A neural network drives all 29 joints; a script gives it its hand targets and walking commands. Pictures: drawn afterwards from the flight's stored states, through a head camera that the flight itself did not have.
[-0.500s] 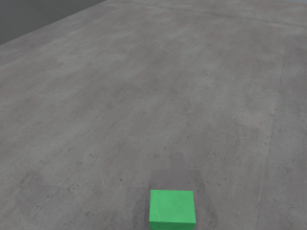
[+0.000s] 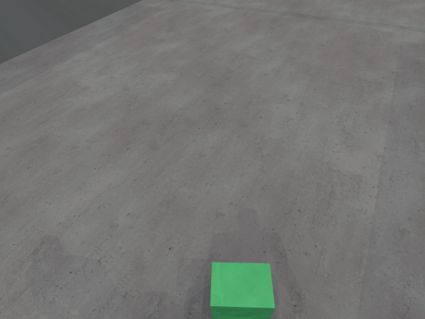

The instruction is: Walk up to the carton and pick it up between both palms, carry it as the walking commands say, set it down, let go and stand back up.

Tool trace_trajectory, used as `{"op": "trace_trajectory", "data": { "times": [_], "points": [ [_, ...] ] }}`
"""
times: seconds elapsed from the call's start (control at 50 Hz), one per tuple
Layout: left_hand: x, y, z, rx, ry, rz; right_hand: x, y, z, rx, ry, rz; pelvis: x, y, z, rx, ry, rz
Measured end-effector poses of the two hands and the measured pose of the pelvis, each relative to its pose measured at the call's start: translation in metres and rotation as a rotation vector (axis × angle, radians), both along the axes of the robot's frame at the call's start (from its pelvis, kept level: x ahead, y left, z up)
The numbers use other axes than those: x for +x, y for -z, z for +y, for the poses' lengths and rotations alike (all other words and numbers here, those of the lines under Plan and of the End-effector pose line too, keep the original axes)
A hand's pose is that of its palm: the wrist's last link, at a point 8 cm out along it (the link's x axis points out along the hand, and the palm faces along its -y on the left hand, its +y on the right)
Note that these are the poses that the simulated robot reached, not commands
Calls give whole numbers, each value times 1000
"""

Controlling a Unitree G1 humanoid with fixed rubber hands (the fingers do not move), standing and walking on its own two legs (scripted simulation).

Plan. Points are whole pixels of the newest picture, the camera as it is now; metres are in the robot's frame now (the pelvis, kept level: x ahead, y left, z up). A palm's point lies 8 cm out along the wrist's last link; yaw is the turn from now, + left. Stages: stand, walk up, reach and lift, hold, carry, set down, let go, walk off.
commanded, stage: stand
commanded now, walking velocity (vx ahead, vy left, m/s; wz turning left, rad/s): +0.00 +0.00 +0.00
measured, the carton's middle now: (240, 292) +0.37 -0.05 -0.66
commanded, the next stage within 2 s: reach and lift in 0.22 s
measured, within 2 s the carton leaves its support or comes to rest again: neither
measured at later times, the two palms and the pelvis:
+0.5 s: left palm (117, 315) +0.18 +0.23 -0.10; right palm out of the picture +0.16 -0.24 -0.13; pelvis -0.01 -0.01 -0.02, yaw +2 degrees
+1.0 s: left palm (139, 304) +0.22 +0.21 -0.17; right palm (346, 313) +0.19 -0.25 -0.17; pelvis -0.04 -0.02 -0.06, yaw +5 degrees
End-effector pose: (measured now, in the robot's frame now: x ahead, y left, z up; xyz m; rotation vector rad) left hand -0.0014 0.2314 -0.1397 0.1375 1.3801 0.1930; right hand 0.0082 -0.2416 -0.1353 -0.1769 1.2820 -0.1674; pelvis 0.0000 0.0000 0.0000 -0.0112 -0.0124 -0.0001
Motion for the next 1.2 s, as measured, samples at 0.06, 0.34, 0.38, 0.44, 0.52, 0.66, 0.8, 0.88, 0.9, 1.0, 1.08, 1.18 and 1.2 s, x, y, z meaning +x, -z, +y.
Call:
{"op": "trace_trajectory", "data": {
  "times": [0.06,0.34,0.38,0.44,0.52,0.66,0.8,0.88,0.9,1.0,1.08,1.18,1.2],
  "points": [
    [2,0,0,1,2,-8,0,0,0,0,1,0,0,0,0,0,1,0],
    [57,-5,3,20,61,-121,36,6,2,13,-16,-16,-11,8,-1,5,-2,17],
    [102,-14,4,36,96,-202,75,6,4,28,-42,-61,-17,12,-3,11,-5,22],
    [161,-34,2,47,126,-301,127,-1,8,44,-83,-115,-18,17,-8,18,-26,29],
    [182,-38,-5,29,131,-279,150,-3,4,51,-83,-96,-8,17,-15,18,-34,43],
    [139,1,-15,-47,78,-155,158,9,-5,33,-108,-102,3,21,-21,16,-43,159],
    [166,14,-12,-42,73,-340,171,25,-3,4,-157,-196,-10,39,-22,-3,-88,278],
    [187,19,-13,-40,93,-391,168,31,-5,-11,-140,-210,-20,47,-21,-6,-85,290],
    [192,20,-14,-41,101,-405,168,32,-6,-14,-134,-217,-23,49,-20,-6,-84,292],
    [218,28,-23,-50,129,-448,183,39,-8,-17,-119,-268,-38,60,-21,0,-77,316],
    [241,36,-32,-46,146,-465,217,43,-5,-4,-119,-341,-47,70,-24,6,-74,350],
    [269,43,-42,-44,153,-492,259,46,-4,5,-113,-422,-51,79,-30,13,-74,399],
    [275,45,-44,-44,153,-498,265,47,-5,3,-109,-433,-51,80,-30,14,-74,409]
  ]
}}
